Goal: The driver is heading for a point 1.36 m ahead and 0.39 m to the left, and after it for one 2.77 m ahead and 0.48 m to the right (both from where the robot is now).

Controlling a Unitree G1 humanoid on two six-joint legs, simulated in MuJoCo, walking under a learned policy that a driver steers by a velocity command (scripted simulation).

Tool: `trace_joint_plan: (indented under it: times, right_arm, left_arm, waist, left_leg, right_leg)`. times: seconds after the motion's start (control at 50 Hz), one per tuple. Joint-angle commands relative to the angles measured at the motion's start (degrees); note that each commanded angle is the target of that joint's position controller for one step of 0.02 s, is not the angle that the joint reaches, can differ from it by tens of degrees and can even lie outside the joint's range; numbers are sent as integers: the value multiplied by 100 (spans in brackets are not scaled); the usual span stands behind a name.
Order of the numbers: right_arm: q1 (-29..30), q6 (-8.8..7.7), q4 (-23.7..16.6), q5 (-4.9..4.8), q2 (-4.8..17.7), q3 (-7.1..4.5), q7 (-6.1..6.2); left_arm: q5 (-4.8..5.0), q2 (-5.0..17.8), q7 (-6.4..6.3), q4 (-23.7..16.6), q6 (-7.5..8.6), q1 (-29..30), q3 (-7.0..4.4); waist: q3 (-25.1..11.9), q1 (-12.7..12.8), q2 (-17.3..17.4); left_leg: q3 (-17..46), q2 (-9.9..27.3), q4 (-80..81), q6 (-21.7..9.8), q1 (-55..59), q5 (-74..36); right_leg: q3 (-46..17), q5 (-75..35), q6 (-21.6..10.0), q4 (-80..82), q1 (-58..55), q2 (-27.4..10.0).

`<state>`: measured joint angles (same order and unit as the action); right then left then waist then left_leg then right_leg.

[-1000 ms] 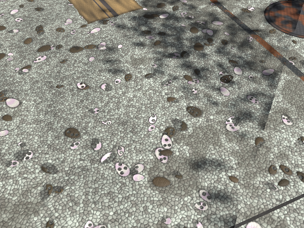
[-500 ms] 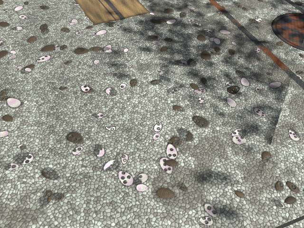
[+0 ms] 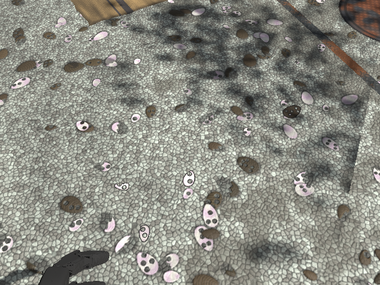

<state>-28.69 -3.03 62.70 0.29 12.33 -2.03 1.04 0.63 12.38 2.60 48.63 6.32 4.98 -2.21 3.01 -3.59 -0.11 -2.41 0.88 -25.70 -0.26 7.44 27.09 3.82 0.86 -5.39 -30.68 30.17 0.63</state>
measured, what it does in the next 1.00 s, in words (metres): walks ahead: left foot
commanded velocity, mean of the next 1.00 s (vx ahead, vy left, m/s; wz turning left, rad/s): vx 0.08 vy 0.00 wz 0.00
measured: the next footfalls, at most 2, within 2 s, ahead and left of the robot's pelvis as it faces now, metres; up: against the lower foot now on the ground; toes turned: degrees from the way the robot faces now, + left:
left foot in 0.38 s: +0.23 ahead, +0.13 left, +0.00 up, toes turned +1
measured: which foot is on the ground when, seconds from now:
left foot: down 0.00-0.00, up 0.02-0.36, down 0.38-1.00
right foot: down 0.00-1.00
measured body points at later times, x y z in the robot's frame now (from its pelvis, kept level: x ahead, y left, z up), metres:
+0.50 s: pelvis +0.15 +0.01 +0.02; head +0.16 +0.02 +0.47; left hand +0.23 +0.25 -0.13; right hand +0.24 -0.25 -0.11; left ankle +0.19 +0.13 -0.71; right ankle +0.14 -0.10 -0.71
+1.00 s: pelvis +0.18 +0.02 +0.02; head +0.19 +0.02 +0.47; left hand +0.21 +0.27 -0.13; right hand +0.25 -0.23 -0.12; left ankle +0.19 +0.13 -0.71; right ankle +0.14 -0.10 -0.71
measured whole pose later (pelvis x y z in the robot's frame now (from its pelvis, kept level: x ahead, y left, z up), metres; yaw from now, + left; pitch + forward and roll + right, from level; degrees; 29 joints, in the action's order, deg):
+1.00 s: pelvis +0.18 +0.02 +0.02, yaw +0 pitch -1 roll +0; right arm -8.9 0.1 61.0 -0.1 11.6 -3.3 2.1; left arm 0.0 12.0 -2.2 64.3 0.0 -11.0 -1.4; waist 2.3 0.5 0.1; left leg -0.8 0.2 -28.6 -0.3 -12.9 14.4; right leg 2.6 18.3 -0.1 -27.8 8.2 -0.9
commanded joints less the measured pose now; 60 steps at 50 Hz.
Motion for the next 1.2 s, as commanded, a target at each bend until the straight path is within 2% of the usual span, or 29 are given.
trace_joint_plan:
  times: [0.02, 0.04, 0.06, 0.08, 0.1, 0.12, 0.16, 0.2, 0.24, 0.28, 0.32, 0.34, 0.36, 0.38, 0.4, 0.42, 0.44, 0.46, 0.5, 0.56, 0.66, 0.84, 1.2]
  right_arm:
    - [-785, -216, -259, -36, 64, 107, -87]
    - [-348, -315, -332, -175, 571, -56, -100]
    - [230, -334, -521, -265, 675, -88, -65]
    - [513, -301, -576, -205, 636, -111, 2]
    - [559, -215, -593, -135, 652, -184, 70]
    - [405, -115, -576, -113, 497, -178, 98]
    - [223, 33, -568, -75, 191, -144, 139]
    - [502, 103, -722, -36, 214, -136, 192]
    - [911, 162, -834, -13, 333, -134, 191]
    - [1163, 246, -879, -38, 483, -172, 176]
    - [1351, 294, -902, -23, 538, -200, 168]
    - [1375, 292, -882, 18, 540, -212, 165]
    - [1418, 289, -880, 76, 579, -222, 165]
    - [1428, 273, -920, 108, 760, -248, 180]
    - [1543, 260, -972, 61, 1112, -296, 202]
    - [1687, 247, -848, 27, 925, -263, 159]
    - [1842, 220, -868, -2, 648, -231, 103]
    - [1890, 187, -853, 18, 573, -208, 82]
    - [1837, 114, -788, 6, 624, -225, 68]
    - [1690, 94, -656, -33, 603, -226, 91]
    - [1729, 141, -558, -44, 597, -232, 99]
    - [1811, 237, -416, -42, 537, -229, 110]
    - [1796, 319, -142, -30, 455, -184, 157]
  left_arm:
    - [-169, 1438, -97, 536, -87, -2737, -393]
    - [-66, 1156, -83, 469, -113, -2234, -300]
    - [-37, 871, -97, 351, -108, -1574, -208]
    - [-37, 681, -69, 342, -59, -1201, -132]
    - [-54, 516, -60, 359, -6, -1010, -80]
    - [-132, 516, -42, 426, 1, -949, -71]
    - [-231, 535, -51, 548, 23, -895, -47]
    - [-274, 667, -122, 605, 15, -773, -51]
    - [-232, 817, -200, 671, -56, -887, -76]
    - [-183, 908, -246, 760, -149, -1054, -84]
    - [-121, 852, -272, 809, -232, -1073, -53]
    - [-71, 775, -280, 828, -263, -1076, -24]
    - [-44, 623, -284, 890, -281, -1222, 29]
    - [-86, 478, -286, 960, -286, -1485, 79]
    - [-153, 483, -286, 1017, -279, -1912, 52]
    - [-150, 320, -343, 1054, -341, -2144, 83]
    - [-149, 511, -386, 1050, -402, -1881, 56]
    - [-116, 618, -416, 1038, -452, -1746, 27]
    - [-107, 640, -446, 1089, -510, -1767, 19]
    - [-72, 611, -434, 1128, -495, -1707, 16]
    - [-48, 585, -445, 1237, -544, -1708, -3]
    - [-54, 586, -481, 1399, -614, -1793, -11]
    - [-79, 409, -500, 1561, -575, -2031, 18]
  waist:
    - [-3232, 971, -1241]
    - [-2584, 945, -801]
    - [-1608, 741, -578]
    - [-1042, 530, -90]
    - [-817, 342, -70]
    - [-728, 199, -158]
    - [-674, -15, -277]
    - [-694, -89, -449]
    - [-870, 51, -498]
    - [-893, 153, -472]
    - [-687, 150, -419]
    - [-583, 108, -361]
    - [-446, 107, -263]
    - [-377, 204, 23]
    - [-319, 614, 660]
    - [-442, 777, 1219]
    - [-224, 632, 944]
    - [-221, 571, 713]
    - [-354, 524, 485]
    - [-567, 443, 309]
    - [-613, 417, 97]
    - [-408, 415, 15]
    - [-70, 381, 23]
  left_leg:
    - [769, -704, -5403, 176, -3757, 896]
    - [1308, -343, -5782, 73, -3922, 763]
    - [948, -9, -5565, 43, -4156, 485]
    - [714, 235, -5125, 70, -4018, 171]
    - [659, 414, -4717, 58, -3683, -39]
    - [638, 463, -4481, 56, -3214, -209]
    - [563, 477, -3808, 109, -2699, -455]
    - [503, 491, -2746, 171, -2569, -828]
    - [438, 465, -1985, 209, -2387, -1408]
    - [414, 411, -1555, 225, -2213, -1712]
    - [361, 348, -997, 153, -2000, -1843]
    - [286, 282, -570, 82, -1779, -1981]
    - [334, 312, -114, 5, -1609, -2166]
    - [682, 643, 198, -99, -1412, -2863]
    - [983, 961, 143, -317, -1438, -3412]
    - [1043, 929, 349, -497, -2017, -2222]
    - [930, 666, 453, -367, -2362, -1641]
    - [781, 533, 420, -230, -2375, -1707]
    - [640, 406, 221, -154, -2095, -2403]
    - [559, 365, -10, -215, -1726, -3211]
    - [498, 322, -125, -278, -1616, -3585]
    - [400, 223, -82, -251, -1649, -3308]
    - [333, 134, 158, -142, -1757, -2323]
  right_leg:
    - [-4214, -2825, -1959, 549, -5939, -2670]
    - [-3459, -2811, -1651, 697, -4943, -2326]
    - [-2401, -3008, -1371, 783, -3930, -2072]
    - [-1805, -3095, -1166, 1060, -2937, -1802]
    - [-1416, -2902, -1002, 1285, -2270, -1567]
    - [-1177, -2790, -952, 1467, -1700, -1446]
    - [-803, -3027, -1031, 1651, -1036, -1302]
    - [-530, -3094, -1003, 1671, -895, -1180]
    - [-479, -2541, -915, 1675, -1047, -1143]
    - [-613, -1334, -845, 1747, -1113, -1186]
    - [-743, 63, -702, 1714, -1008, -1146]
    - [-764, 746, -555, 1601, -930, -1026]
    - [-779, 1223, -330, 1454, -888, -856]
    - [-703, 1658, -45, 1179, -822, -623]
    - [-389, 1950, 186, 820, -744, -163]
    - [-186, 1794, 293, 892, -1306, -71]
    - [-176, 1541, 357, 850, -1583, -88]
    - [-197, 1365, 343, 809, -1636, -123]
    - [-263, 1035, 309, 779, -1679, -201]
    - [-293, 518, 320, 706, -1780, -266]
    - [-281, 104, 370, 592, -1944, -291]
    - [-288, 145, 411, 618, -1982, -324]
    - [-300, 959, 417, 910, -1745, -315]
Velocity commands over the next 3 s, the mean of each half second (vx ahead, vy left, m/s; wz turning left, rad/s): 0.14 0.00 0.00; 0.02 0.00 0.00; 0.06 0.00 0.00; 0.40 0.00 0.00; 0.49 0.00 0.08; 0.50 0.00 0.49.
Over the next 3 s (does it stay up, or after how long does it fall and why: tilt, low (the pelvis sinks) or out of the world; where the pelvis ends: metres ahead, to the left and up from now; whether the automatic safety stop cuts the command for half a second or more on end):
stays up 0.96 0.11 0.03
